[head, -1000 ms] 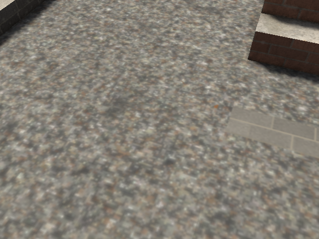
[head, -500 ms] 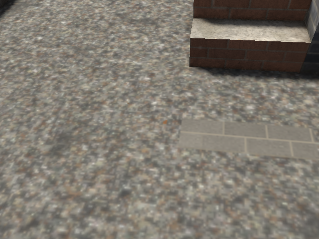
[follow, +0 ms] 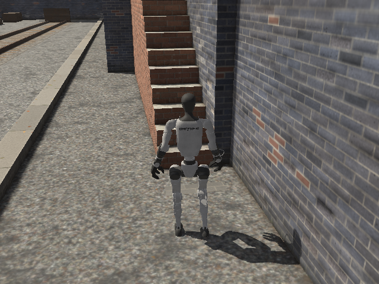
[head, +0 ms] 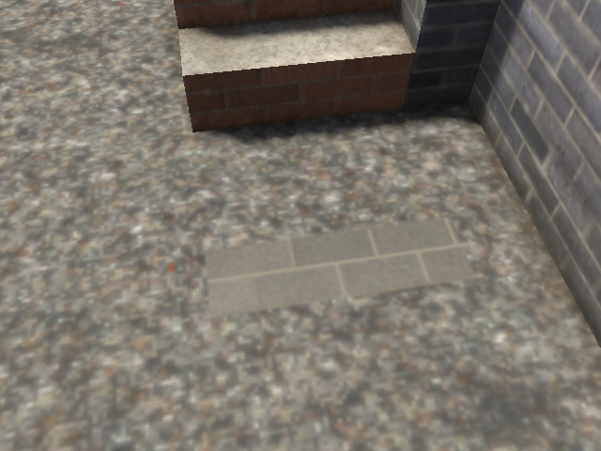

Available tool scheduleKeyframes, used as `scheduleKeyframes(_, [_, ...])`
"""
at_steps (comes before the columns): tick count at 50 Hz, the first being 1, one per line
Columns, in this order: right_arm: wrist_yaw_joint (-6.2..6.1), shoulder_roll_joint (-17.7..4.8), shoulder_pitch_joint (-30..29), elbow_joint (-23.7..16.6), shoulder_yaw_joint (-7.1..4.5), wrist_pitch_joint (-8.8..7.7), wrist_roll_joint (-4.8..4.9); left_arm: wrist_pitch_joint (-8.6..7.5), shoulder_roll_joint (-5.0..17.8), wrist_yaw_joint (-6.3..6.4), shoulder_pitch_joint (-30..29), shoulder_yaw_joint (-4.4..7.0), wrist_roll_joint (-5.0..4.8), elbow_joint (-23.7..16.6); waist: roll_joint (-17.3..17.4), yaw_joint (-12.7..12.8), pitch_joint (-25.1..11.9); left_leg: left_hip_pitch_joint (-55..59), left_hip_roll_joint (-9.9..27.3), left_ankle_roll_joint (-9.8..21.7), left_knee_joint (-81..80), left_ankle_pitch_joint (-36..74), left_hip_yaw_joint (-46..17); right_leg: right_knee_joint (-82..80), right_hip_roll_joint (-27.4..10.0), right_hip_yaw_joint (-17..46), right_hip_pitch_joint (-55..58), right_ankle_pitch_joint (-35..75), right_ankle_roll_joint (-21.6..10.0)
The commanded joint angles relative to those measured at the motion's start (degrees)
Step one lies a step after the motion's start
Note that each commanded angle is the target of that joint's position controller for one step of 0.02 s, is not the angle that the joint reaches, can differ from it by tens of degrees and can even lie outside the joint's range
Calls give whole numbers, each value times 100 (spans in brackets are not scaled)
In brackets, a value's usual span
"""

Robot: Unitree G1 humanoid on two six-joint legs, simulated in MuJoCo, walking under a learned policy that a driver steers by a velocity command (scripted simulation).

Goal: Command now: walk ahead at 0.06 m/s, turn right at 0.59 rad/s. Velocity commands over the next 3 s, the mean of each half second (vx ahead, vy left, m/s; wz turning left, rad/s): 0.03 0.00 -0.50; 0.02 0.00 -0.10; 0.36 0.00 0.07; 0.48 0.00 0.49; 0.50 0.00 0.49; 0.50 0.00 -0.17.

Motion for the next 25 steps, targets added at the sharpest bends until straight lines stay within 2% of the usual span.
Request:
scheduleKeyframes(1, [-55, -822, -5, -271, -226, -47, 4, 21, 113, 28, 554, 20, 18, -369, 705, 55, -812, 715, 1594, 1271, -1112, 517, -1115, -470, -319, -126, -4, 225, 48])
scheduleKeyframes(4, [-105, -1023, -22, -281, -309, 25, 67, 20, 178, -25, 205, -5, 48, -618, 664, -15, -1023, 969, 1881, 1368, -1184, 260, -1033, -1100, -519, -141, 63, 501, -8])
scheduleKeyframes(7, [-87, -1160, -159, -309, -364, 113, 113, 38, 281, -105, 111, 8, 36, -714, 803, -1, -988, 801, 1840, 1210, -1184, -121, -639, -1767, -479, -377, 535, 695, -131])
scheduleKeyframes(10, [-46, -1251, -53, -242, -410, 183, 195, 52, 354, -190, 18, 38, 36, -833, 894, -31, -940, 969, 1922, 1029, -1003, -433, -481, -2549, -387, -573, 856, 701, -340])
scheduleKeyframes(12, [-41, -1199, -64, -201, -403, 250, 271, 55, 348, -244, 284, 91, 41, -764, 818, 148, -975, 894, 1837, 713, -552, -607, -230, -3585, -181, -805, 1467, 1139, -585])
scheduleKeyframes(13, [-31, -1027, 153, -109, -371, 289, 279, 63, 465, -230, 530, 165, 54, -681, 648, 187, -953, 611, 1634, 380, -80, -878, -6, -4053, -61, -719, 1924, 1326, -769])
scheduleKeyframes(14, [23, -709, 310, -83, -304, 324, 214, 64, 881, -163, 716, 297, 72, -708, -392, 145, -713, -300, 1082, -181, 1282, -1647, 544, -4907, -850, 594, 2407, 1976, -1167])
scheduleKeyframes(15, [51, -537, 139, -436, -242, 287, 22, 59, 1526, -95, 493, 378, 133, -968, -1774, -59, -452, -1980, 199, -627, 2739, -3349, 565, -5143, -2178, 2591, 2628, 3150, -2102])
scheduleKeyframes(16, [18, -834, -432, -538, -343, 233, 36, -95, 1334, -129, 518, 327, 343, -1012, -1109, 305, -677, -1982, 207, -536, 3735, -3304, -414, -5336, -2256, 2591, 2125, 2906, -2392])
scheduleKeyframes(17, [9, -912, -298, -515, -379, 241, 149, -223, 1146, -119, 186, 259, 348, -1013, -881, 41, -636, -1939, 321, -444, 3974, -2734, -624, -5326, -1986, 2087, 2015, 2673, -2066])
scheduleKeyframes(18, [-20, -919, -14, -318, -414, 279, 156, -291, 923, -114, -204, 200, 231, -1065, -597, -154, -678, -1833, 395, -441, 3984, -2196, -675, -5241, -1641, 1633, 1980, 2460, -1684])
scheduleKeyframes(19, [-57, -931, 163, -169, -431, 321, 89, -320, 684, -105, -433, 107, 131, -1092, -551, -218, -764, -1703, 404, -504, 4082, -1816, -636, -5173, -1470, 1329, 1969, 2671, -1501])
scheduleKeyframes(20, [-60, -888, 284, -126, -429, 340, 55, -331, 571, -87, -505, 40, 117, -1087, -548, -282, -840, -1441, 377, -569, 4234, -1548, -586, -5130, -1347, 1099, 1860, 3060, -1471])
scheduleKeyframes(23, [-40, -697, 283, -161, -371, 324, 138, -344, 382, -55, -326, -54, 177, -984, -495, -240, -921, -1181, 372, -676, 3748, -1202, -601, -5062, -1191, 823, 2120, 3480, -1503])
scheduleKeyframes(24, [-45, -670, 202, -184, -359, 310, 96, -325, 473, -62, -285, -44, 230, -953, -533, -179, -890, -1072, 378, -732, 3412, -1242, -632, -5017, -1175, 808, 2218, 3590, -1507])
scheduleKeyframes(25, [-34, -622, 147, -207, -331, 305, 97, -303, 490, -54, -262, -34, 230, -918, -584, -129, -875, -960, 396, -764, 3040, -1283, -634, -4999, -1180, 802, 2307, 3532, -1519])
